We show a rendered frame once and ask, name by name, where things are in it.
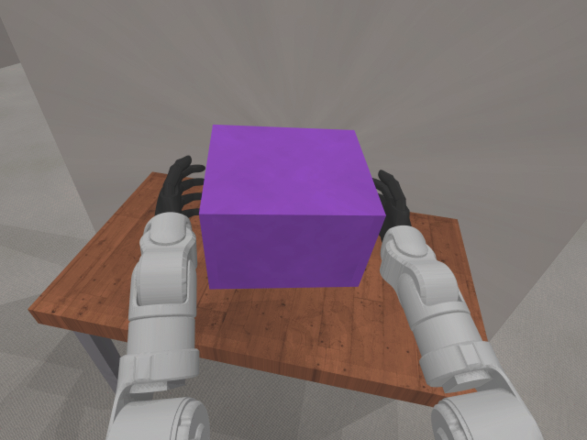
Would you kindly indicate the robot left upper arm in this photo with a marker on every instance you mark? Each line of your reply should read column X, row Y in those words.
column 166, row 419

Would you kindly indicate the table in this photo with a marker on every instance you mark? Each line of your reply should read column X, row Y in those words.
column 356, row 338

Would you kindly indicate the carton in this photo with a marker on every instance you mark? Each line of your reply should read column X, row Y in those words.
column 287, row 207

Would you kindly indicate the robot right upper arm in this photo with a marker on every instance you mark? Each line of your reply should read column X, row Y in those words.
column 484, row 415

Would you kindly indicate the right robot forearm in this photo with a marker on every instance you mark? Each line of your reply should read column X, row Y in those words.
column 453, row 355

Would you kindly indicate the left robot forearm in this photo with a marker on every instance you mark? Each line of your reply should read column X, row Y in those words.
column 162, row 307

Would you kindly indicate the robot right hand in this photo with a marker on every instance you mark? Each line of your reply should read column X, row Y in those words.
column 393, row 202

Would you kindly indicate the robot left hand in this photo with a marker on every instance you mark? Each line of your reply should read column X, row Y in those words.
column 170, row 199

